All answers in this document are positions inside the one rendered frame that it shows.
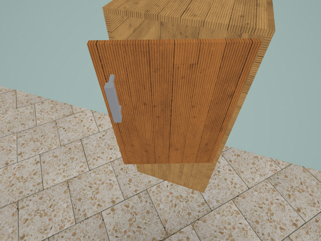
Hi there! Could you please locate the cupboard door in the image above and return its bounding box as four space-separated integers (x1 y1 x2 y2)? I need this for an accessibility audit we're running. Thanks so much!
87 38 262 164

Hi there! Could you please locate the handle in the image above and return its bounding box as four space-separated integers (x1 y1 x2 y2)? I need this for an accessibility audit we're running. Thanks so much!
104 74 122 123

